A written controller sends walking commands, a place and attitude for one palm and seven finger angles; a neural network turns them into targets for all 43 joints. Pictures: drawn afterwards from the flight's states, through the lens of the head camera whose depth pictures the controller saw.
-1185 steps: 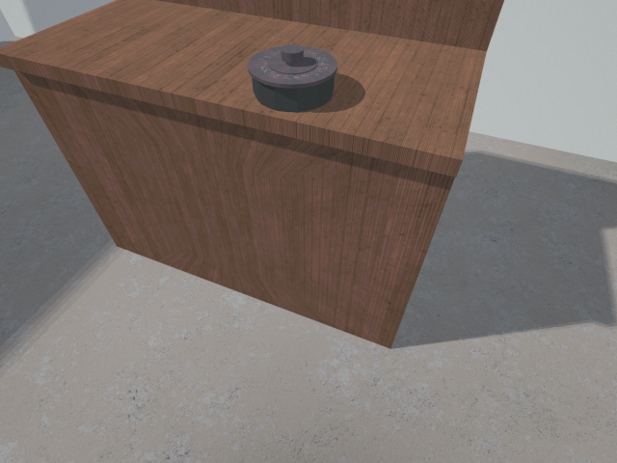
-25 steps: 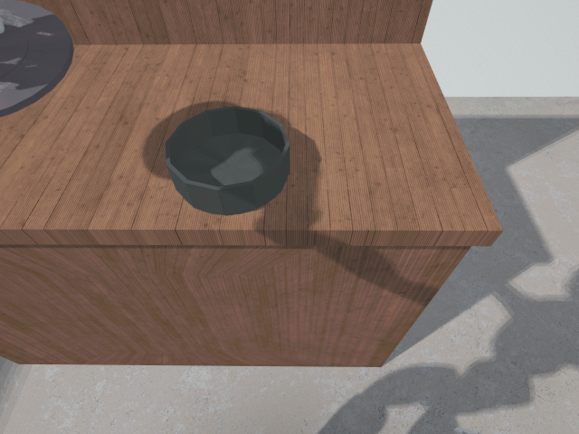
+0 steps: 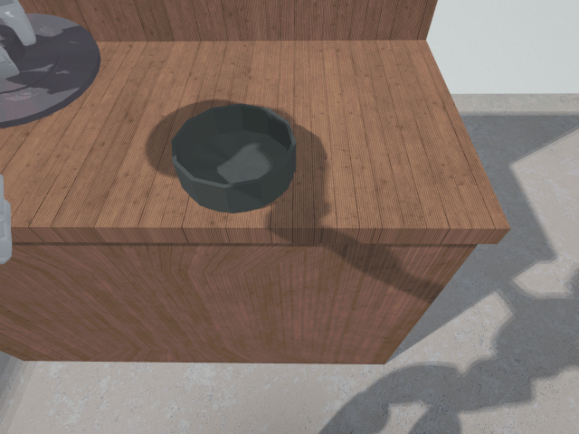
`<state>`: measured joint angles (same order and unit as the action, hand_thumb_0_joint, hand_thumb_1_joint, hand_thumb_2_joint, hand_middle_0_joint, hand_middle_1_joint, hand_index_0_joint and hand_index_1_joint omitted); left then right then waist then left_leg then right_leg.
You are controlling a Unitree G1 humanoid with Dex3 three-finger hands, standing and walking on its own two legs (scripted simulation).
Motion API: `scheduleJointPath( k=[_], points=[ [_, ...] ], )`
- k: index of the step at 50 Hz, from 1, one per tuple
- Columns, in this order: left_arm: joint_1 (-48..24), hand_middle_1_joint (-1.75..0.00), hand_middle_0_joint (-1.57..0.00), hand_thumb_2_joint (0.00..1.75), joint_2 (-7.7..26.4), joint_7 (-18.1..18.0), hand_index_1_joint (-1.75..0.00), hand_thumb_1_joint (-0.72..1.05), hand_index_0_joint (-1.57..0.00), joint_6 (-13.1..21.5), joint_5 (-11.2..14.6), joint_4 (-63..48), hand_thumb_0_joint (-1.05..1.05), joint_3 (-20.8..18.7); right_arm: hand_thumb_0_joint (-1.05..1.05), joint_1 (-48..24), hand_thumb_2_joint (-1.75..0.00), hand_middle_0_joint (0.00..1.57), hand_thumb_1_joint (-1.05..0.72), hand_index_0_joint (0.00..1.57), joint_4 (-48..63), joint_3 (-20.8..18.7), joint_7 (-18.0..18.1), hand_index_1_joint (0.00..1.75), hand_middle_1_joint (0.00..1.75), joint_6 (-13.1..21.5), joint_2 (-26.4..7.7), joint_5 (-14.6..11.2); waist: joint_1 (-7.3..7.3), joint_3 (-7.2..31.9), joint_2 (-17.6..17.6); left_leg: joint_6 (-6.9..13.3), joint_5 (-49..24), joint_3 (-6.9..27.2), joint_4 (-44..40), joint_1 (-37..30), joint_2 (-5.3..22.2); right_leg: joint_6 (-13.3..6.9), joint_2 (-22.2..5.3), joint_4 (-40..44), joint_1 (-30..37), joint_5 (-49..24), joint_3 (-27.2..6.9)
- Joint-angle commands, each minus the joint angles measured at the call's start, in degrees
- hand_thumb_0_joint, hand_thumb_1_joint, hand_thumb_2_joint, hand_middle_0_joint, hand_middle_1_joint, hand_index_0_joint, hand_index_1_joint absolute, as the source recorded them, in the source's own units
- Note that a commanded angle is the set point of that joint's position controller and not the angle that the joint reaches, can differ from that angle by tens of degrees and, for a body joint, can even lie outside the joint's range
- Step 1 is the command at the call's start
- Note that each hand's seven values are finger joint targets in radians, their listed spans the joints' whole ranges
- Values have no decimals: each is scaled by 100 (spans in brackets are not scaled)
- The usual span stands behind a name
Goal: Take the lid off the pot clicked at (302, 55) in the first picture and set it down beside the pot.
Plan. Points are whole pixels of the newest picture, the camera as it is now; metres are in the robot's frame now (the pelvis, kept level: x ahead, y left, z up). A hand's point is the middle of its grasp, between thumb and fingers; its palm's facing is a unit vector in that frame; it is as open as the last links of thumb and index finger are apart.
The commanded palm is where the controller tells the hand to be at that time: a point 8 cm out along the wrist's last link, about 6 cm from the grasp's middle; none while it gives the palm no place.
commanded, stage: lower the lid onto the table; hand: left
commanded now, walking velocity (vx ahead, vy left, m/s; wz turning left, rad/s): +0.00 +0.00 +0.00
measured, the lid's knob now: out of the picture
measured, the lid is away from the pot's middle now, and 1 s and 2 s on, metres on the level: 0.24 0.25 0.24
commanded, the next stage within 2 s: none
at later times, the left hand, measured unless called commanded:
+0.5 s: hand (12, 75) +0.49 +0.31 +0.25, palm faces -0.27 -0.16 -0.95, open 7.6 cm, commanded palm +0.48 +0.30 +0.32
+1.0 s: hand (26, 105) +0.47 +0.30 +0.22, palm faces -0.33 -0.16 -0.93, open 7.6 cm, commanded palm +0.48 +0.30 +0.29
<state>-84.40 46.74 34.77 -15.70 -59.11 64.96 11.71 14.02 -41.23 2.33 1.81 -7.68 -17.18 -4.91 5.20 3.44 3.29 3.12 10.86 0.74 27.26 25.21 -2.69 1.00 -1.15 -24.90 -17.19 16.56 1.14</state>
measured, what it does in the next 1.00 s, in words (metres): stands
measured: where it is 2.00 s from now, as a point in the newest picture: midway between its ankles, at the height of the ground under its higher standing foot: outside the picture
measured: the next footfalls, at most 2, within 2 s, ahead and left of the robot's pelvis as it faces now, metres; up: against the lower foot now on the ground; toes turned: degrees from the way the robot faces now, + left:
none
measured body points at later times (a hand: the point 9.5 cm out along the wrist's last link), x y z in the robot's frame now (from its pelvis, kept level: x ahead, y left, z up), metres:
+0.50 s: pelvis +0.01 +0.00 +0.00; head +0.08 -0.01 +0.44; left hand +0.50 +0.31 +0.30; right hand +0.05 -0.29 -0.13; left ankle +0.02 +0.08 -0.74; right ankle -0.05 -0.14 -0.74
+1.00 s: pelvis +0.00 -0.01 +0.00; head +0.06 -0.01 +0.44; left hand +0.48 +0.31 +0.27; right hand +0.07 -0.28 -0.13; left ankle +0.02 +0.08 -0.74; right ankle -0.05 -0.14 -0.74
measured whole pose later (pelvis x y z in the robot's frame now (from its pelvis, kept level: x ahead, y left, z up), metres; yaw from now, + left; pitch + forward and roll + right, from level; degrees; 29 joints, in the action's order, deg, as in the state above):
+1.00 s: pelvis +0.00 -0.01 +0.00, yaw -1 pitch +10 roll -1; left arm -74.9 47.8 32.4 -10.3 -56.8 66.2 9.2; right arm 14.3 -39.3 1.8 3.1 -9.6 -17.0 -5.8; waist 6.0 3.3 2.6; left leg 2.7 13.3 0.5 31.2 27.6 -1.4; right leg 0.7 0.1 -27.4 -19.1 18.0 0.7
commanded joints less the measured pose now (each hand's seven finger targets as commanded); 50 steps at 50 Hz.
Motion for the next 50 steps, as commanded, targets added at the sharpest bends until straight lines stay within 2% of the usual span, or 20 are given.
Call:
scheduleJointPath(
  k=[1,2,6,7,10,11,17,22,25,26,30,31,35,36,38,40,41,44,48,50],
  points=[
    [-3018,-107,-84,88,1494,-390,-104,71,-84,71,-172,-978,0,-455,0,111,-90,20,-90,20,527,-273,58,30,30,149,-946,22,63,2339,42,77,-1956,147,49,-2264,-1,-316,390,195,-235,-1396,165],
    [-2936,-107,-84,88,1236,-387,-104,71,-84,73,-128,-766,0,-272,0,74,-90,20,-90,20,543,-269,77,30,30,143,-923,0,96,2084,-46,104,-1804,129,44,-2127,-6,-334,384,195,-326,-1356,190],
    [-3125,-107,-84,88,1780,-460,-104,71,-84,171,-205,-1023,0,-598,0,148,-90,20,-90,20,564,-280,95,30,30,126,-962,37,56,2573,27,130,-1908,64,107,-2160,-28,-305,382,137,-17,-1618,93],
    [-2939,-107,-84,88,1611,-458,-104,71,-84,177,-200,-693,0,-480,0,156,-90,20,-90,20,571,-277,124,30,30,130,-934,19,103,2297,-36,155,-1838,33,137,-2056,-24,-313,381,145,-136,-1596,123],
    [-3142,-107,-84,88,1407,-449,-104,71,-84,226,-46,-1063,0,-315,0,176,-90,20,-90,20,586,-302,118,30,30,165,-966,-10,129,2438,374,126,-2314,59,203,-2371,13,-337,389,136,-232,-1719,139],
    [-3278,-107,-84,88,1825,-488,-104,71,-84,231,-155,-1212,0,-648,0,276,-90,20,-90,20,543,-330,107,30,30,153,-976,33,89,2728,328,122,-2323,96,204,-2455,39,-287,410,138,-149,-1703,93],
    [-2584,-107,-84,88,1610,-466,-104,71,-84,287,-78,-729,0,-524,0,298,-90,20,-90,20,574,-343,113,30,30,99,-975,-13,142,2255,274,134,-2448,20,318,-2210,60,-287,414,96,-322,-1827,116],
    [-3034,-107,-84,88,1559,-469,-104,71,-84,324,-26,-1564,0,-512,0,375,-90,20,-90,20,554,-413,95,30,30,128,-962,1,167,2863,828,141,-3355,126,514,-2925,113,-280,451,53,-462,-2067,103],
    [-2582,-107,-84,88,1384,-428,-104,71,-84,361,103,-1467,0,-449,0,415,-90,20,-90,20,546,-403,106,30,30,156,-975,-31,186,2710,706,112,-3568,119,544,-2936,114,-290,470,47,-522,-2120,160],
    [-2781,-107,-84,88,1750,-467,-104,71,-84,365,6,-1680,0,-731,0,428,-90,20,-90,20,541,-420,90,30,30,119,-979,7,149,2990,595,112,-3353,162,513,-2940,115,-245,473,37,-416,-2008,121],
    [-2381,-107,-84,88,1171,-428,-104,71,-84,394,181,-1520,0,-347,0,316,-90,20,-90,20,606,-409,70,30,30,94,-967,-46,172,2624,630,93,-3440,130,559,-2802,96,-305,462,-25,-589,-2033,193],
    [-2431,-107,-84,88,1646,-482,-104,71,-84,381,68,-1590,0,-761,0,358,-90,20,-90,20,596,-423,57,30,30,47,-971,5,114,2846,492,99,-3265,164,543,-2784,100,-265,469,-32,-476,-1943,144],
    [-2035,-107,-84,88,1584,-476,-104,71,-84,463,152,-1295,0,-716,0,216,-90,20,-90,20,707,-367,85,30,30,7,-962,-53,105,2492,272,138,-3068,60,559,-2396,56,-302,433,-89,-362,-2130,149],
    [-2205,-107,-84,88,1850,-501,-104,71,-84,450,90,-1521,0,-932,0,219,-90,20,-90,20,721,-380,68,30,30,-41,-955,-18,48,2758,189,149,-2895,85,508,-2393,64,-256,429,-98,-218,-2072,101],
    [-1918,-107,-84,88,1895,-510,-104,71,-84,488,91,-1082,0,-940,0,176,-90,20,-90,20,750,-348,114,30,30,-88,-943,-46,81,2396,-50,175,-2505,6,490,-2043,36,-256,421,-86,-192,-2044,104],
    [-1954,-107,-84,88,1647,-497,-104,71,-84,525,181,-1082,0,-702,0,120,-90,20,-90,20,763,-332,133,30,30,-92,-961,-75,108,2240,88,171,-2375,-54,462,-1981,27,-292,399,-80,-195,-2062,122],
    [-2165,-107,-84,88,1999,-536,-104,71,-84,525,98,-1296,0,-959,0,148,-90,20,-90,20,761,-347,132,30,30,-128,-960,-39,75,2525,2,177,-2158,-33,420,-1999,32,-246,397,-68,-52,-1966,65],
    [-2175,-107,-84,88,1932,-554,-104,71,-84,604,100,-1138,0,-859,0,144,-90,20,-90,20,755,-338,183,30,30,-121,-944,-64,132,2372,122,199,-1969,-44,406,-1962,36,-263,398,-34,-152,-1884,74],
    [-2396,-107,-84,88,1285,-555,-104,71,-84,624,231,-1258,0,-361,0,226,-90,20,-90,20,627,-367,187,30,30,-53,-927,-77,264,2274,512,165,-2106,98,419,-2361,102,-283,447,42,-659,-1547,145],
    [-2142,-107,-84,88,1241,-553,-104,71,-84,650,288,-1179,0,-372,0,237,-90,20,-90,20,619,-362,200,30,30,19,-953,-76,241,2328,528,156,-2265,88,461,-2458,92,-310,461,14,-655,-1562,171]
  ],
)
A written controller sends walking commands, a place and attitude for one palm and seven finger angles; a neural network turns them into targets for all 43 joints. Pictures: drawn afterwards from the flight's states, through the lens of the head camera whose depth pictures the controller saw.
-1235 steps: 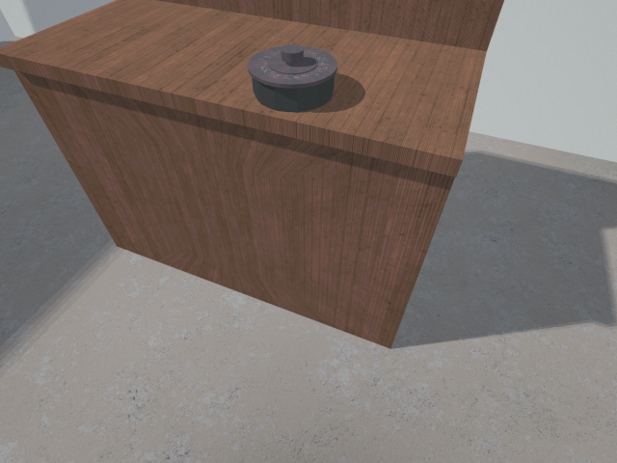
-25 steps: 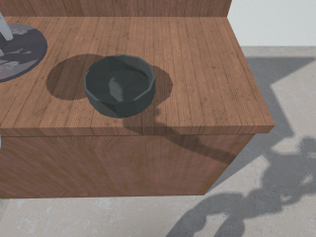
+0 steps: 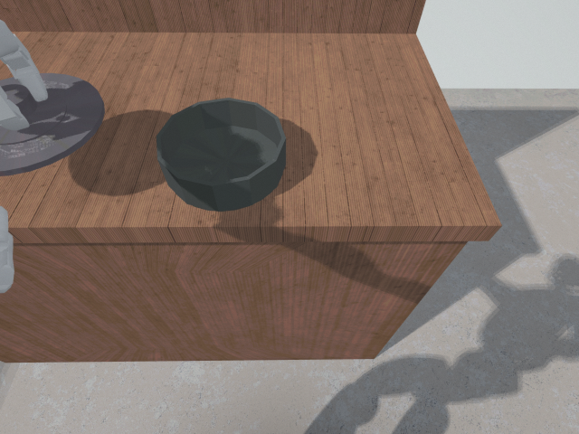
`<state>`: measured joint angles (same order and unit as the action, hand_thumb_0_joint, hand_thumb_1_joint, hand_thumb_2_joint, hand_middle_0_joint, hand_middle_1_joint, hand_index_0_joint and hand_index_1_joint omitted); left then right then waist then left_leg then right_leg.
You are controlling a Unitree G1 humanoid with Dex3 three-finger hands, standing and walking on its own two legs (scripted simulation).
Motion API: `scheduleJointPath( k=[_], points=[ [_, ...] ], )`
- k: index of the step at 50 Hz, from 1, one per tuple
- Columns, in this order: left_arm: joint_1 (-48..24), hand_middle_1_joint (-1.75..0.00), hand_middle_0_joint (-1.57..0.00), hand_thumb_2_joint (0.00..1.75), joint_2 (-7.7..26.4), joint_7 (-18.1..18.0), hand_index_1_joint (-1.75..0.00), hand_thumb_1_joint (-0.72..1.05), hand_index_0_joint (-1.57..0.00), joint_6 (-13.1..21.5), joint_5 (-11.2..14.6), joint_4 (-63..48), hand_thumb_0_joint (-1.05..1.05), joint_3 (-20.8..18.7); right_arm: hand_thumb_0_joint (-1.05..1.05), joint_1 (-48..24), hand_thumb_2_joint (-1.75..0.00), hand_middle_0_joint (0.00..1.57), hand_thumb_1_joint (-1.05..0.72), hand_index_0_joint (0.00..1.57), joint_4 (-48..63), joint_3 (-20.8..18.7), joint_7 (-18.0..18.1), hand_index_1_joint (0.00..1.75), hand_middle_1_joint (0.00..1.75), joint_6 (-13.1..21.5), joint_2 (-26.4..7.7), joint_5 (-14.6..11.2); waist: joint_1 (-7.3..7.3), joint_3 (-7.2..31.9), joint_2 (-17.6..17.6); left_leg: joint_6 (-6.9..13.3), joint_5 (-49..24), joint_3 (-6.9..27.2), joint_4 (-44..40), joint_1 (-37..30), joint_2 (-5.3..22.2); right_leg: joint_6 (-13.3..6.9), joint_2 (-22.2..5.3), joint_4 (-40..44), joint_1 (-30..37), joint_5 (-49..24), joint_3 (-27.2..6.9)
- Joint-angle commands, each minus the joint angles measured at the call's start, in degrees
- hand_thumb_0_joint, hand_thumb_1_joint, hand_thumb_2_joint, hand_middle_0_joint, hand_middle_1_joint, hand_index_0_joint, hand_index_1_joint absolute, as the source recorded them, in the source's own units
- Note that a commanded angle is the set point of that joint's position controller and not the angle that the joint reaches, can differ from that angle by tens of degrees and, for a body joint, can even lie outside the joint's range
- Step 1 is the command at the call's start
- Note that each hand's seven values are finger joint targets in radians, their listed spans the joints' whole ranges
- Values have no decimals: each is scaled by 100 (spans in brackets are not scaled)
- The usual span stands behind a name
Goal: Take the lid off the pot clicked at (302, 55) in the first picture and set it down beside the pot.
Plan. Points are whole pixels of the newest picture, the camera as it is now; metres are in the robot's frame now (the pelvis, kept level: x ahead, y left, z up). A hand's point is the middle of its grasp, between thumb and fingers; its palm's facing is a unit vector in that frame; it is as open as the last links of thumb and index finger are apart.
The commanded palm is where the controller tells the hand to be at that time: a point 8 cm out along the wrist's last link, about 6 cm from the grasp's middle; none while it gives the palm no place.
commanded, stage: lower the lid onto the table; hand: left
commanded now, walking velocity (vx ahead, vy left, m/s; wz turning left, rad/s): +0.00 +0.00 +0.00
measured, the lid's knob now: (11, 102) +0.49 +0.33 +0.20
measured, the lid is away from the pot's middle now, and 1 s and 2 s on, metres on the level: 0.25 0.24 0.24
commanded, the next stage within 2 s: open the fingers wide in 1.40 s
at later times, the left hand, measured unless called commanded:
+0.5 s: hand (29, 115) +0.48 +0.31 +0.19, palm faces -0.38 -0.16 -0.91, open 7.6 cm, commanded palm +0.49 +0.31 +0.25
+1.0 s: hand (38, 140) +0.47 +0.31 +0.15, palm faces -0.42 -0.16 -0.89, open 7.6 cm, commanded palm +0.49 +0.31 +0.22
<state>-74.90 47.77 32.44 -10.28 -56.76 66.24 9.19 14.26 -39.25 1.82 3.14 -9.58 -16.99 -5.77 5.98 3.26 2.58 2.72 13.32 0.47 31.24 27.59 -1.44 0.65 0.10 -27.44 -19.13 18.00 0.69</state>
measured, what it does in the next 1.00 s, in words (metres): stands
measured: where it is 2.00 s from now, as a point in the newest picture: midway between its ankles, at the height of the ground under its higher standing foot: outside the picture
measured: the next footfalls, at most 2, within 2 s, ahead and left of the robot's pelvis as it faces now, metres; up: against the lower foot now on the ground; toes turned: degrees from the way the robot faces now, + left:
none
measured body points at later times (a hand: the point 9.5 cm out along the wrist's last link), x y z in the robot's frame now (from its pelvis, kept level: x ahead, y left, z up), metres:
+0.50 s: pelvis +0.00 +0.01 +0.00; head +0.06 +0.00 +0.44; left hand +0.49 +0.31 +0.24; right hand +0.03 -0.27 -0.13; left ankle +0.02 +0.09 -0.73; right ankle -0.05 -0.13 -0.73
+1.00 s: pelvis +0.00 +0.01 -0.01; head +0.07 +0.01 +0.44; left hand +0.49 +0.32 +0.20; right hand +0.03 -0.27 -0.13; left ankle +0.02 +0.09 -0.73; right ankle -0.05 -0.13 -0.73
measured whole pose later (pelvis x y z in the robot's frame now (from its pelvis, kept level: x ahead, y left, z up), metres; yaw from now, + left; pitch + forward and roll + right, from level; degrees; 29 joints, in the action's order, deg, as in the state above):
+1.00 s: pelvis +0.00 +0.01 -0.01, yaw -1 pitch +12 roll -2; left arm -68.8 47.4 29.3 -2.8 -56.3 67.9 6.0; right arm 16.1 -39.6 1.2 4.5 -9.8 -17.1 -5.7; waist 7.3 4.0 2.2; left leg 3.4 15.2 -0.2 35.7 32.6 -1.0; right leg 1.3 0.5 -30.7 -23.9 19.0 -0.1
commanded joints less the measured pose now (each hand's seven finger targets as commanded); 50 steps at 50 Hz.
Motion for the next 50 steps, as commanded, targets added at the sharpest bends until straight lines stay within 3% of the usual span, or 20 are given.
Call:
scheduleJointPath(
  k=[1,4,5,8,11,15,18,20,21,25,26,30,31,35,36,38,40,44,46,50],
  points=[
    [-3339,-107,-84,88,1344,-349,-104,71,-84,120,-23,-1454,0,-262,0,246,-90,20,-90,20,346,-321,63,30,30,191,-977,38,164,2492,578,186,-2373,140,40,-2666,-22,-244,338,274,-418,-1679,179],
    [-3122,-107,-84,88,1206,-355,-104,71,-84,144,-10,-1097,0,-187,0,293,-90,20,-90,20,293,-319,85,30,30,222,-977,36,192,2229,428,200,-2012,125,-6,-2463,-56,-263,349,298,-476,-1557,219],
    [-2997,-107,-84,88,875,-326,-104,71,-84,166,102,-1074,0,67,0,266,-90,20,-90,20,282,-301,97,30,30,267,-988,7,205,2190,500,183,-2223,111,11,-2506,-40,-289,342,263,-521,-1628,251],
    [-3381,-107,-84,88,1548,-412,-104,71,-84,215,-36,-1375,0,-431,0,345,-90,20,-90,20,245,-337,99,30,30,257,-1024,65,145,2540,460,206,-1880,126,-12,-2481,-68,-261,349,271,-337,-1593,183],
    [-3486,-107,-84,88,1620,-443,-104,71,-84,307,-45,-1532,0,-496,0,363,-90,20,-90,20,243,-348,118,30,30,293,-1014,70,144,2822,608,193,-2320,146,82,-2674,-40,-243,350,215,-321,-1760,161],
    [-2631,-107,-84,88,1503,-437,-104,71,-84,404,15,-890,0,-512,0,398,-90,20,-90,20,314,-327,116,30,30,268,-1015,32,73,2388,478,159,-2670,104,172,-2406,-40,-289,371,76,-417,-1906,244],
    [-2596,-107,-84,88,1847,-488,-104,71,-84,435,-86,-825,0,-713,0,359,-90,20,-90,20,400,-327,105,30,30,134,-1040,37,37,2388,245,188,-2165,34,120,-2026,-82,-258,351,73,-219,-1906,174],
    [-2678,-107,-84,88,1571,-484,-104,71,-84,491,11,-1121,0,-526,0,315,-90,20,-90,20,449,-339,94,30,30,135,-1038,13,33,2527,588,166,-2696,53,198,-2320,-40,-295,352,2,-341,-2021,206],
    [-2848,-107,-84,88,1768,-520,-104,71,-84,482,-67,-1283,0,-705,0,411,-90,20,-90,20,434,-380,77,30,30,100,-1041,61,52,2751,540,172,-2677,106,223,-2486,-11,-243,367,33,-390,-1906,168],
    [-2661,-107,-84,88,1478,-483,-104,71,-84,537,71,-1125,0,-475,0,415,-90,20,-90,20,435,-363,119,30,30,116,-1047,-4,120,2498,431,191,-2598,101,220,-2448,6,-267,385,50,-540,-1784,230],
    [-2958,-107,-84,88,1734,-515,-104,71,-84,534,-5,-1392,0,-659,0,475,-90,20,-90,20,409,-407,107,30,30,91,-1057,38,129,2762,551,196,-2576,131,246,-2589,20,-228,381,61,-555,-1779,160],
    [-2677,-107,-84,88,1119,-469,-104,71,-84,580,149,-1266,0,-268,0,517,-90,20,-90,20,375,-404,128,30,30,155,-1014,5,202,2603,616,176,-3042,172,343,-2817,35,-256,422,35,-859,-1781,266],
    [-2813,-107,-84,88,1501,-508,-104,71,-84,567,60,-1300,0,-570,0,588,-90,20,-90,20,316,-432,109,30,30,115,-1046,58,181,2687,540,176,-2730,188,321,-2731,47,-213,420,56,-817,-1677,210],
    [-2623,-107,-84,88,1199,-509,-104,71,-84,624,159,-1196,0,-334,0,503,-90,20,-90,20,348,-394,128,30,30,128,-1037,21,173,2528,569,171,-2699,137,331,-2570,-14,-279,415,-7,-807,-1754,259],
    [-2852,-107,-84,88,1601,-548,-104,71,-84,629,53,-1335,0,-623,0,551,-90,20,-90,20,303,-417,116,30,30,97,-1049,61,152,2766,588,171,-2650,159,348,-2611,12,-234,409,-4,-725,-1775,195],
    [-2658,-107,-84,88,1713,-572,-104,71,-84,663,21,-1079,0,-697,0,530,-90,20,-90,20,329,-382,136,30,30,86,-1031,43,148,2573,502,179,-2345,123,339,-2341,-24,-247,409,-10,-679,-1737,205],
    [-2599,-107,-84,88,1492,-561,-104,71,-84,711,116,-1249,0,-546,0,462,-90,20,-90,20,378,-371,147,30,30,111,-1017,14,126,2644,703,163,-2760,118,396,-2503,-6,-279,403,-81,-698,-1895,233],
    [-2460,-107,-84,88,1550,-591,-104,71,-84,702,44,-760,0,-543,0,547,-90,20,-90,20,335,-370,175,30,30,63,-1038,23,207,2295,375,178,-1861,75,324,-2063,-32,-241,417,-11,-790,-1541,216],
    [-2743,-107,-84,88,1899,-632,-104,71,-84,776,35,-1303,0,-795,0,545,-90,20,-90,20,372,-386,186,30,30,76,-1068,40,122,2829,595,178,-2296,108,380,-2367,7,-233,399,-81,-647,-1742,170],
    [-2465,-107,-84,88,1398,-592,-104,71,-84,841,165,-1232,0,-478,0,562,-90,20,-90,20,371,-383,209,30,30,125,-1021,3,184,2746,761,160,-2923,133,504,-2641,46,-248,434,-124,-917,-1837,245]
  ],
)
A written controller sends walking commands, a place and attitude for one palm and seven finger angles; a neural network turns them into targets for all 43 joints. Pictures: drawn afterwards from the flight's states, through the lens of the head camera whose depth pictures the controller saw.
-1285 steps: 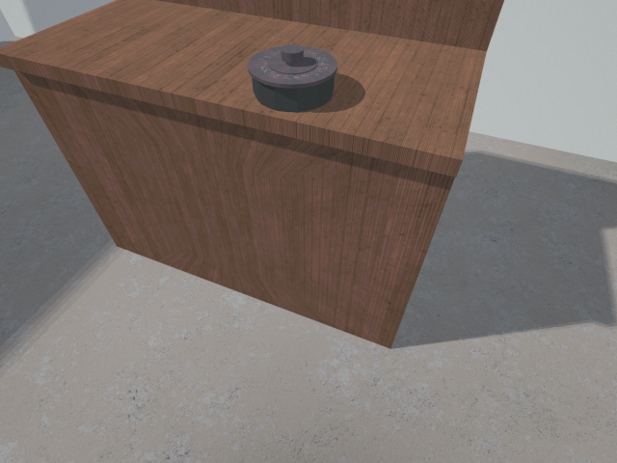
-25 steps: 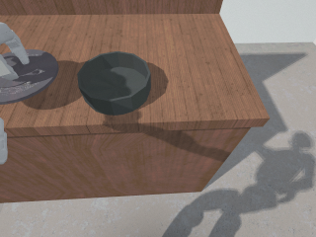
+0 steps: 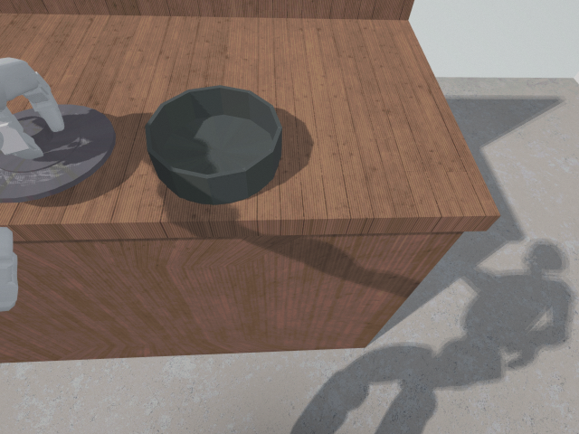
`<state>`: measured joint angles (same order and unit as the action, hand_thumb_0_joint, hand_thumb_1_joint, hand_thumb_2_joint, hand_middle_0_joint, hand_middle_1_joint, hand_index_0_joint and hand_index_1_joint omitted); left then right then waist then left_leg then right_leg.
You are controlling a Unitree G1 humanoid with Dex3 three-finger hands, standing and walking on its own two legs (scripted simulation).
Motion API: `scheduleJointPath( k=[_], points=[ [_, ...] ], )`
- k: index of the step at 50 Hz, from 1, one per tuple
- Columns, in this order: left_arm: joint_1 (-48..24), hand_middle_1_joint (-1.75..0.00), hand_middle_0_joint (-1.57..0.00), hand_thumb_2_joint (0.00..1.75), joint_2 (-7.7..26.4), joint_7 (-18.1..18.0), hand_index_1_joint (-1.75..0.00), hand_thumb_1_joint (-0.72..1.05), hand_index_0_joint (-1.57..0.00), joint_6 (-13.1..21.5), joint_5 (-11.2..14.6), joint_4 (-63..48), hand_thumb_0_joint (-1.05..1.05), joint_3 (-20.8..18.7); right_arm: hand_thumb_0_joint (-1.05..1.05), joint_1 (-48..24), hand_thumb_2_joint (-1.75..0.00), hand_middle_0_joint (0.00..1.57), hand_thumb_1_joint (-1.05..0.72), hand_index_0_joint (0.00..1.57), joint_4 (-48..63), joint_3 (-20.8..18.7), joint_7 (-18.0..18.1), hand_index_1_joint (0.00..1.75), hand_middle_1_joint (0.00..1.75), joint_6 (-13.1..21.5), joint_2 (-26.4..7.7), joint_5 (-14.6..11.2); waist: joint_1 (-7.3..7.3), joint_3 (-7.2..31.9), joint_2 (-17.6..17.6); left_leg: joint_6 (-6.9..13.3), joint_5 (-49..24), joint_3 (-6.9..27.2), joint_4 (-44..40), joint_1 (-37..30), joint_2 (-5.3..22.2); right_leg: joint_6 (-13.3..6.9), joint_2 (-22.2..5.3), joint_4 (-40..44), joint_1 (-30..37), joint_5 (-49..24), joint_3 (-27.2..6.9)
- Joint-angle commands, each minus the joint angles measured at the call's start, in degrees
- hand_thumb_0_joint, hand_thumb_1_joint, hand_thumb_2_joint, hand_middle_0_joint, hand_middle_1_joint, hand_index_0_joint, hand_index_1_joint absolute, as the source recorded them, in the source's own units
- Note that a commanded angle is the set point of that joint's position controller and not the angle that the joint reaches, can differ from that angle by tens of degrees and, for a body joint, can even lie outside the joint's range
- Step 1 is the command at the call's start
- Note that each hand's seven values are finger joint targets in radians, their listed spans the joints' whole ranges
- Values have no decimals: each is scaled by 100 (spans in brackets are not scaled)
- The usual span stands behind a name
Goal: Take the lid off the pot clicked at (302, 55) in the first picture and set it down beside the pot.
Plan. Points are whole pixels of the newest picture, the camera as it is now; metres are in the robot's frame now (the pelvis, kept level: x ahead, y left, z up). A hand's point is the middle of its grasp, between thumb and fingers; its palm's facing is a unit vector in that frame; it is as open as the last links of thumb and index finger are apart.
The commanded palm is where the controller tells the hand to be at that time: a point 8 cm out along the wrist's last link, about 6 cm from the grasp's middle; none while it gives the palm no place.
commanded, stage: lower the lid onto the table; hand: left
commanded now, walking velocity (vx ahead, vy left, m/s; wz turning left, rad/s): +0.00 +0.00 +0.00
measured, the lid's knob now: (29, 133) +0.49 +0.32 +0.13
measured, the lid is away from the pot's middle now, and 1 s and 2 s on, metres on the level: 0.24 0.24 0.24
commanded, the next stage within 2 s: open the fingers wide in 0.40 s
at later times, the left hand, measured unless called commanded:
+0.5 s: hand (24, 144) +0.46 +0.31 +0.14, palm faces -0.43 -0.16 -0.89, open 7.6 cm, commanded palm +0.47 +0.31 +0.19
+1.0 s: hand (20, 149) +0.46 +0.32 +0.14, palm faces -0.38 -0.09 -0.92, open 7.8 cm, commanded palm +0.48 +0.31 +0.19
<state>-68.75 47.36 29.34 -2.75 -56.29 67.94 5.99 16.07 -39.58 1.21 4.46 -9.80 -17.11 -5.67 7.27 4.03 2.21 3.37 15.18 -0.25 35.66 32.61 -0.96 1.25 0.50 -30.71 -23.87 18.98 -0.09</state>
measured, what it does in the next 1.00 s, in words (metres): stands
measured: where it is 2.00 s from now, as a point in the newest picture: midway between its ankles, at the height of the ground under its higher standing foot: outside the picture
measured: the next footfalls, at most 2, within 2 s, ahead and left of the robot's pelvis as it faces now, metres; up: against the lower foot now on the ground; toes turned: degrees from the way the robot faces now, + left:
none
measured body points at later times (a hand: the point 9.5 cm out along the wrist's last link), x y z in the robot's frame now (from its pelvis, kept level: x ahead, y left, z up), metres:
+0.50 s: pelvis -0.01 +0.00 -0.01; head +0.06 +0.01 +0.44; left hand +0.48 +0.32 +0.19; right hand +0.02 -0.28 -0.13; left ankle +0.02 +0.08 -0.73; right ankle -0.05 -0.14 -0.73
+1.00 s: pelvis -0.01 +0.01 -0.01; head +0.06 +0.02 +0.43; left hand +0.47 +0.32 +0.19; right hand +0.03 -0.27 -0.13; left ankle +0.02 +0.08 -0.73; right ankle -0.05 -0.14 -0.73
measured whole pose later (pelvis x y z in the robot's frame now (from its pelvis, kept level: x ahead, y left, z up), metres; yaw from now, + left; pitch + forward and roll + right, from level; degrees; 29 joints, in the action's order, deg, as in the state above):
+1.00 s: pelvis -0.01 +0.01 -0.01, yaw -1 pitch +13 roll -3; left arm -63.1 48.3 25.3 5.5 -56.1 62.6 3.7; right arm 16.2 -38.0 1.1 5.1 -13.9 -16.4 -6.1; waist 6.7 4.9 2.0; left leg 3.9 16.6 -0.7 40.8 37.3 -0.4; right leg 1.6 1.0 -35.4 -28.5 20.1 -0.5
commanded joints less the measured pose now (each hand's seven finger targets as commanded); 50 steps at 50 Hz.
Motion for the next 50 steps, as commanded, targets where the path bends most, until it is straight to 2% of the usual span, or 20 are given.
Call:
scheduleJointPath(
  k=[1,5,8,10,11,12,15,17,20,21,24,25,26,30,33,35,40,43,46,50],
  points=[
    [-3074,-107,-84,88,1701,-305,-104,71,-84,79,45,-1316,0,-396,0,439,-90,20,-90,20,365,-358,63,30,30,120,-1035,39,43,2663,657,103,-2761,204,63,-3014,-3,-266,396,224,-438,-1795,280],
    [-2813,-107,-84,88,1278,-279,-104,71,-84,117,174,-1289,0,-104,0,404,-90,20,-90,20,378,-342,56,30,30,107,-1035,0,47,2417,767,87,-2911,184,76,-3013,-6,-325,405,186,-610,-1792,356],
    [-2990,-107,-84,88,1273,-305,-104,71,-84,101,106,-1191,0,-71,0,490,-90,20,-90,20,311,-365,50,30,30,66,-1044,34,113,2356,636,96,-2411,231,53,-2853,-18,-303,421,215,-732,-1561,325],
    [-2939,-107,-84,88,1384,-319,-104,71,-84,162,176,-1363,0,-168,0,454,-90,20,-90,20,338,-336,88,30,30,91,-1057,9,61,2493,710,97,-2613,207,70,-2940,-13,-335,410,153,-637,-1658,350],
    [-3263,-107,-84,88,1827,-369,-104,71,-84,195,64,-1659,0,-484,0,478,-90,20,-90,20,333,-364,80,30,30,79,-1067,56,23,2875,823,78,-2608,269,91,-3053,8,-307,406,130,-554,-1650,285],
    [-3057,-107,-84,88,1460,-365,-104,71,-84,187,50,-1282,0,-220,0,500,-90,20,-90,20,346,-354,94,30,30,104,-1018,38,81,2674,774,95,-2657,274,144,-2999,-31,-324,423,113,-694,-1646,323],
    [-2657,-107,-84,88,1117,-319,-104,71,-84,173,193,-915,0,-31,0,509,-90,20,-90,20,282,-333,98,30,30,116,-1037,-8,86,2235,452,93,-2331,205,79,-2680,-27,-330,437,101,-750,-1510,389],
    [-2778,-107,-84,88,1596,-390,-104,71,-84,178,64,-892,0,-330,0,543,-90,20,-90,20,286,-341,99,30,30,87,-1065,24,81,2307,403,111,-1912,180,91,-2480,-53,-316,416,107,-667,-1468,320],
    [-2654,-107,-84,88,1113,-377,-104,71,-84,198,151,-882,0,-4,0,527,-90,20,-90,20,289,-332,104,30,30,108,-1040,-2,94,2244,498,98,-2151,156,114,-2534,-53,-343,432,44,-750,-1531,371],
    [-2718,-107,-84,88,1372,-412,-104,71,-84,178,67,-828,0,-185,0,582,-90,20,-90,20,237,-360,91,30,30,77,-1076,21,104,2256,545,78,-1971,185,122,-2535,-8,-312,420,63,-868,-1386,324],
    [-2539,-107,-84,88,1254,-422,-104,71,-84,174,73,-558,0,-93,0,613,-90,20,-90,20,248,-338,86,30,30,64,-1066,16,120,1950,349,84,-1546,177,77,-2232,-47,-334,431,65,-911,-1226,353],
    [-2000,-107,-84,88,1307,-422,-104,71,-84,251,152,-967,0,-311,0,500,-90,20,-90,20,439,-341,48,30,30,59,-1032,-12,-102,2284,529,67,-2136,183,94,-2444,-50,-376,421,-44,-681,-1425,383],
    [-2019,-106,-83,88,1702,-531,-103,70,-83,587,-20,-1854,0,-693,0,544,-90,20,-90,20,487,-403,67,30,30,-57,-1027,83,-134,2556,480,52,-2341,200,191,-2519,37,-345,426,-42,-736,-1439,315],
    [-1873,-104,-78,86,1133,-559,-101,62,-78,810,129,-1817,0,-327,0,436,-90,20,-90,20,487,-410,105,30,30,-190,-985,30,-22,2137,377,88,-2118,174,179,-2459,60,-348,421,13,-945,-1199,365],
    [-1850,-102,-75,84,2011,-601,-100,57,-74,809,53,-1565,0,-887,0,446,-90,20,-90,20,524,-388,157,30,30,-283,-1028,10,-60,2156,86,120,-1378,104,131,-1969,-47,-343,405,-1,-629,-1176,284],
    [-1954,-100,-72,84,1760,-591,-98,53,-72,821,158,-1803,0,-688,0,397,-90,20,-90,20,549,-378,147,30,30,-285,-1006,-14,-75,2309,497,108,-1724,69,151,-2192,-52,-373,393,-52,-616,-1341,308],
    [-1896,-95,-68,84,1656,-631,-93,42,-67,826,74,-1779,0,-618,0,395,-90,20,-90,20,545,-363,115,30,30,-307,-985,-6,-82,2250,663,78,-2058,143,221,-2423,-5,-391,437,-56,-896,-1254,340],
    [-1833,-92,-65,84,1772,-630,-90,36,-65,778,41,-1432,0,-668,0,425,-90,20,-90,20,534,-355,115,30,30,-331,-990,-7,-26,2085,341,92,-1602,116,208,-2074,-28,-354,429,-26,-829,-1213,302],
    [-1957,-88,-62,85,1906,-635,-87,29,-62,794,18,-1540,0,-739,0,427,-90,20,-90,20,550,-349,136,30,30,-332,-1001,-1,-52,2305,384,91,-1687,113,212,-2126,-27,-354,423,-69,-728,-1277,285],
    [-1949,-83,-59,85,1653,-603,-82,20,-59,822,82,-1583,0,-551,0,409,-90,20,-90,20,539,-338,136,30,30,-312,-1001,-26,-48,2142,506,83,-1739,101,199,-2196,-4,-374,424,-72,-868,-1200,344]
  ],
)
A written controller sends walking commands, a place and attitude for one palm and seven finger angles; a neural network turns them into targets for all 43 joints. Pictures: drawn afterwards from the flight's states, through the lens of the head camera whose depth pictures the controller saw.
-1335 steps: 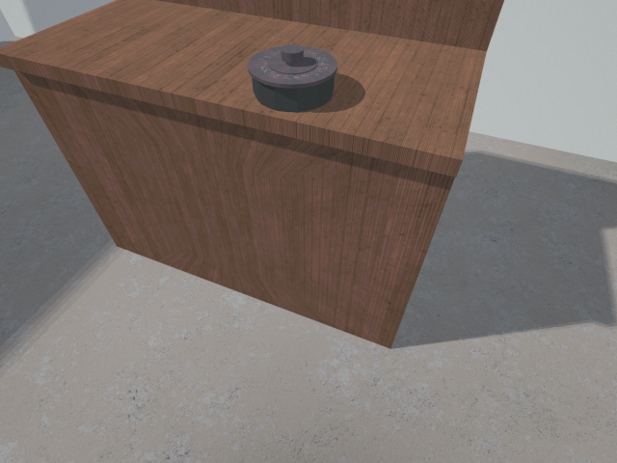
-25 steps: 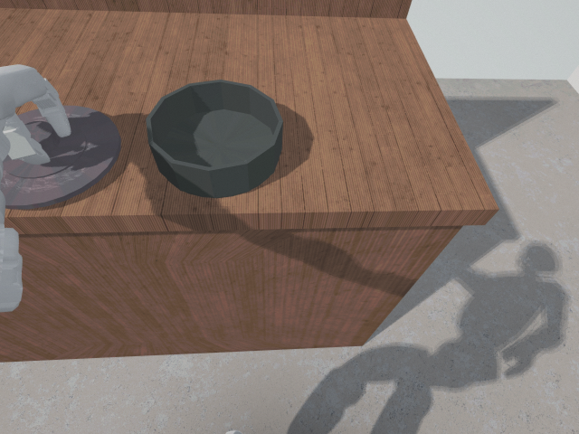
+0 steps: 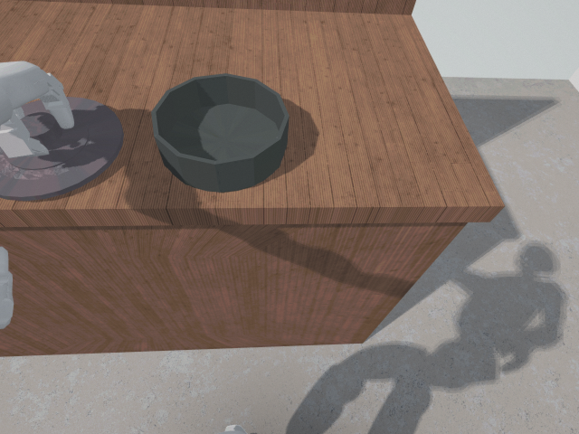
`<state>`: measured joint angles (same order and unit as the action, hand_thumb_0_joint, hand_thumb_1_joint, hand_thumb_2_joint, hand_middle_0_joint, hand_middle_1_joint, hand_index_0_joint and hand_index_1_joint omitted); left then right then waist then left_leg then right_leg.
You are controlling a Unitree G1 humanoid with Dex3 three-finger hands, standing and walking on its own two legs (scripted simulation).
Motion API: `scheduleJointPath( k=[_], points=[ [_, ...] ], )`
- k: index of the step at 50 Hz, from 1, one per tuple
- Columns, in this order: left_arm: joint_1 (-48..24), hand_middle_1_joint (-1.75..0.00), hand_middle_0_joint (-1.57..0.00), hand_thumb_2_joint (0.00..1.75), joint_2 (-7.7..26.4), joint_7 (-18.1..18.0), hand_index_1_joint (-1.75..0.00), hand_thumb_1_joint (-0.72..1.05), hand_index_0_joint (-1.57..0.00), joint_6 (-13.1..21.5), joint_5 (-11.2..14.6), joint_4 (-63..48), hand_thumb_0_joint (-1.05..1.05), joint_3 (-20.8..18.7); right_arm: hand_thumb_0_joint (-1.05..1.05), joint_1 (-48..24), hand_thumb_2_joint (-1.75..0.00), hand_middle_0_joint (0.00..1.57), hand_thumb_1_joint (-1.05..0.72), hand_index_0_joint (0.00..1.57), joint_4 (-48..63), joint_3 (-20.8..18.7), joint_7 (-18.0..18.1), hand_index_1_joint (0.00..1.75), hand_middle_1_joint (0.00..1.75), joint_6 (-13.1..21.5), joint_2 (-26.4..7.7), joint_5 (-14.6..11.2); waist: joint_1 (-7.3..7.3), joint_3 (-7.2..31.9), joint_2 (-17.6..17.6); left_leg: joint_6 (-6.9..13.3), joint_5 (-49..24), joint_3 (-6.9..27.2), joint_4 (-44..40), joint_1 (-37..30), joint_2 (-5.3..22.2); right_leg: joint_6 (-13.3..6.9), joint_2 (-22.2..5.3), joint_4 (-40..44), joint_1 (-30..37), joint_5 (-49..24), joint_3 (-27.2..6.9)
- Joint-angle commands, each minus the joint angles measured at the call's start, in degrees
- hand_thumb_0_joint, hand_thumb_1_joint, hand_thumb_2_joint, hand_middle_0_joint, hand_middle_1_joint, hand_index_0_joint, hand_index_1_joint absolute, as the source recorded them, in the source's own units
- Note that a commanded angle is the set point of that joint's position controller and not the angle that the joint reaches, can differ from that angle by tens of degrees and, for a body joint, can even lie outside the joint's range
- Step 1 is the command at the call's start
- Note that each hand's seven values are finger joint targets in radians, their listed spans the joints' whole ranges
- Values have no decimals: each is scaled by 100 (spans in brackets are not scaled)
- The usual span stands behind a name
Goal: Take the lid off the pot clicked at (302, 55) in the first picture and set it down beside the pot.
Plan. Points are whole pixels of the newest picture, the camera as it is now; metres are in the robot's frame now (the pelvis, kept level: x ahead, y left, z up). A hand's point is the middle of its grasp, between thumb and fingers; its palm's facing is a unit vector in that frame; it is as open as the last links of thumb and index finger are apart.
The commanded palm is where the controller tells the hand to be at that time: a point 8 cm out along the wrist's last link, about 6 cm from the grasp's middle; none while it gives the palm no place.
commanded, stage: open the fingers wide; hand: left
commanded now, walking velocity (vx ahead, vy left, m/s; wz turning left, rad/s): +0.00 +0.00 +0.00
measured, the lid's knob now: (39, 129) +0.50 +0.32 +0.13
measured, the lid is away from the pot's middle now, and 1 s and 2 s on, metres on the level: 0.24 0.24 0.24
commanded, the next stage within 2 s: raise the empty hand in 0.60 s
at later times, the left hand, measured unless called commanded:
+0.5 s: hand (15, 133) +0.47 +0.33 +0.15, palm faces -0.37 -0.07 -0.93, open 10.7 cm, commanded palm +0.48 +0.31 +0.20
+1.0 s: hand (15, 110) +0.48 +0.32 +0.17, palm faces -0.32 -0.07 -0.94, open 11.1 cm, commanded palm +0.49 +0.31 +0.24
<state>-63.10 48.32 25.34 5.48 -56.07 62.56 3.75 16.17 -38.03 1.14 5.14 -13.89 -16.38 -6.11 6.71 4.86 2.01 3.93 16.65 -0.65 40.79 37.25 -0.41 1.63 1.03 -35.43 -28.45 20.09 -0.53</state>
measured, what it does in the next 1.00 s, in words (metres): stands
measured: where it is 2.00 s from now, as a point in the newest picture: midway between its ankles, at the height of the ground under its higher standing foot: outside the picture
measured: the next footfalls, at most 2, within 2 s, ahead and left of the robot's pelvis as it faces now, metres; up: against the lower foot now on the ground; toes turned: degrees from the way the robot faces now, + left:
none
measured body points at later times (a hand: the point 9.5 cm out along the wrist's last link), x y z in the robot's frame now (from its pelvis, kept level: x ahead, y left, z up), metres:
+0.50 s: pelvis +0.00 +0.01 +0.00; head +0.07 +0.03 +0.44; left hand +0.48 +0.33 +0.20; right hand +0.03 -0.27 -0.12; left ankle +0.03 +0.07 -0.72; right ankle -0.03 -0.15 -0.72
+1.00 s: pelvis +0.00 +0.02 +0.00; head +0.06 +0.04 +0.45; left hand +0.49 +0.32 +0.23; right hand +0.03 -0.25 -0.11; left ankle +0.03 +0.07 -0.72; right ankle -0.03 -0.15 -0.72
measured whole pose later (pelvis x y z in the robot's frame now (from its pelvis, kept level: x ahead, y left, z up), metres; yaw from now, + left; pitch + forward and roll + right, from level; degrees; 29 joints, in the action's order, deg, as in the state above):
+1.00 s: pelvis +0.00 +0.02 +0.00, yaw +0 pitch +13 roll -4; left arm -67.3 45.3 24.9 2.2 -56.6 61.7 7.5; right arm 17.9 -38.4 1.0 4.4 -12.1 -16.1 -5.6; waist 6.6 5.3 2.3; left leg 5.7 15.7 -1.2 39.1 36.1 -1.9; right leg 0.4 -0.2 -33.1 -26.9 19.0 -1.0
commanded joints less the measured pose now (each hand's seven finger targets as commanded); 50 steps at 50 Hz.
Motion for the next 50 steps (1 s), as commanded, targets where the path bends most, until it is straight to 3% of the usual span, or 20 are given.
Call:
scheduleJointPath(
  k=[1,5,6,7,11,15,17,20,21,25,26,28,31,32,35,39,40,41,46,50],
  points=[
    [-2506,-82,-58,86,1681,-218,-81,18,-58,-35,-16,-907,0,-414,0,440,-90,20,-90,20,386,-356,64,30,30,84,-1067,43,29,2170,406,30,-1792,145,-280,-2647,-69,-381,376,406,-390,-1293,334],
    [-2552,-76,-55,86,1405,-163,-76,9,-55,6,91,-1112,0,-234,0,423,-90,20,-90,20,413,-356,52,30,30,83,-1057,19,35,2156,580,23,-2133,168,-257,-2790,-56,-409,381,373,-472,-1383,396],
    [-2601,-75,-54,87,1698,-193,-74,7,-54,-2,28,-1188,0,-463,0,453,-90,20,-90,20,416,-382,39,30,30,50,-1068,50,10,2321,614,9,-2147,215,-242,-2891,-31,-387,383,385,-495,-1326,356],
    [-2561,-74,-53,87,1474,-174,-73,5,-53,-5,27,-1100,0,-297,0,465,-90,20,-90,20,425,-391,31,30,30,54,-1056,47,57,2237,620,18,-2202,230,-219,-2930,-41,-399,392,397,-617,-1321,381],
    [-2334,-69,-50,88,1690,-148,-68,-4,-50,24,97,-1022,0,-515,0,497,-90,20,-90,20,425,-392,16,30,30,21,-1065,49,21,2293,424,30,-2331,184,-185,-2800,-60,-367,397,379,-433,-1498,347],
    [-2446,-63,-47,88,1291,-128,-63,-13,-47,22,160,-1207,0,-204,0,466,-90,20,-90,20,416,-388,-4,30,30,26,-1070,14,35,2052,509,11,-2248,241,-275,-2897,-24,-412,402,404,-635,-1247,437],
    [-2477,-62,-47,89,1549,-178,-62,-13,-47,25,44,-1236,0,-403,0,538,-90,20,-90,20,416,-415,-22,30,30,11,-1057,55,12,2267,650,2,-2474,320,-204,-3066,-22,-419,421,384,-689,-1291,405],
    [-2426,-62,-48,89,1387,-135,-62,-13,-48,58,184,-1228,0,-290,0,485,-90,20,-90,20,404,-377,-17,30,30,29,-1073,23,20,2098,587,6,-2235,257,-267,-2933,-31,-422,406,408,-629,-1224,421],
    [-2669,-61,-48,90,1631,-172,-61,-13,-48,24,111,-1415,0,-446,0,470,-90,20,-90,20,427,-404,-25,30,30,3,-1074,54,11,2314,653,1,-2079,304,-296,-3012,-18,-405,397,431,-605,-1136,373],
    [-2504,-61,-48,90,1224,-165,-61,-14,-48,58,187,-1709,0,-262,0,458,-90,20,-90,20,476,-418,-63,30,30,36,-1034,65,-37,2475,877,-68,-2856,423,-226,-3500,28,-443,425,387,-816,-1167,452],
    [-2579,-60,-48,90,1389,-186,-60,-14,-48,43,131,-1672,0,-393,0,480,-90,20,-90,20,478,-437,-76,30,30,23,-1031,97,-20,2573,826,-63,-2732,454,-222,-3480,16,-421,430,410,-800,-1140,404],
    [-2412,-60,-48,91,1318,-189,-60,-14,-48,-22,171,-1107,0,-325,0,504,-90,20,-90,20,426,-398,-46,30,30,26,-1052,60,32,2106,292,3,-1999,384,-324,-2942,-34,-407,415,477,-717,-1042,404],
    [-2944,-59,-49,91,1533,-285,-59,-14,-49,-43,98,-1549,0,-402,0,480,-90,20,-90,20,451,-401,-25,30,30,67,-1075,73,-12,2395,636,-18,-1960,412,-413,-3124,-21,-432,382,464,-649,-1008,371],
    [-2758,-59,-49,91,1169,-291,-59,-14,-49,-75,71,-1239,0,-164,0,520,-90,20,-90,20,430,-404,-23,30,30,91,-1032,74,37,2236,610,-16,-2073,432,-366,-3179,-26,-445,404,471,-817,-985,409],
    [-2700,-58,-49,92,996,-291,-58,-14,-49,-82,120,-1230,0,-35,0,494,-90,20,-90,20,398,-376,-28,30,30,117,-1066,37,31,2046,609,-55,-1955,446,-427,-3160,8,-460,395,468,-895,-816,433],
    [-3444,-58,-49,92,1150,-322,-58,-14,-49,-129,25,-1727,0,-79,0,511,-90,20,-90,20,420,-418,-13,30,30,198,-1042,95,71,2548,934,-79,-2059,613,-431,-3648,32,-450,386,542,-970,-797,366],
    [-3373,-58,-49,92,959,-292,-58,-14,-49,-119,100,-1701,0,52,0,501,-90,20,-90,20,401,-381,9,30,30,249,-1027,82,56,2526,950,-107,-2303,606,-410,-3731,34,-459,398,512,-990,-825,398],
    [-3375,-58,-49,92,1270,-305,-58,-14,-49,-144,48,-1540,0,-198,0,573,-90,20,-90,20,356,-395,11,30,30,261,-1052,115,60,2566,781,-94,-2080,620,-444,-3637,47,-426,401,546,-912,-795,374],
    [-3286,-58,-49,92,1284,-302,-58,-14,-49,-294,-2,-1158,0,-189,0,561,-90,20,-90,20,356,-363,5,30,30,297,-1060,93,13,2346,609,-83,-2020,536,-523,-3361,-7,-444,381,582,-705,-928,371],
    [-3308,-58,-49,92,872,-215,-58,-14,-49,-383,17,-1218,0,131,0,500,-90,20,-90,20,398,-356,-35,30,30,304,-1048,61,1,2249,634,-121,-2364,521,-544,-3429,1,-460,376,592,-679,-996,415]
  ],
)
